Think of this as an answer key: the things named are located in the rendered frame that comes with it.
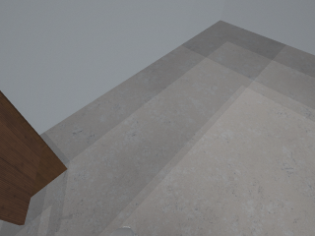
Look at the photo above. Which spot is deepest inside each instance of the cupboard door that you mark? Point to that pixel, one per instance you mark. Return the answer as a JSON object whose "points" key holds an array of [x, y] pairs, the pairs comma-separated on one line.
{"points": [[20, 155]]}

